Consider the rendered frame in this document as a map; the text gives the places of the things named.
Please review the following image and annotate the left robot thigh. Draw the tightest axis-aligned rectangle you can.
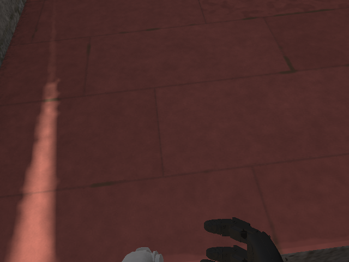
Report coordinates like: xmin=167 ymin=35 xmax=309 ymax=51
xmin=122 ymin=250 xmax=164 ymax=262

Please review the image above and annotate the robot left shin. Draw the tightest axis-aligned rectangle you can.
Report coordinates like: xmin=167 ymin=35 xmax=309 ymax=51
xmin=136 ymin=247 xmax=152 ymax=253

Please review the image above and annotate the robot right hand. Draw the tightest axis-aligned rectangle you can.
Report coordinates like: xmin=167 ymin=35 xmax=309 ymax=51
xmin=200 ymin=217 xmax=287 ymax=262

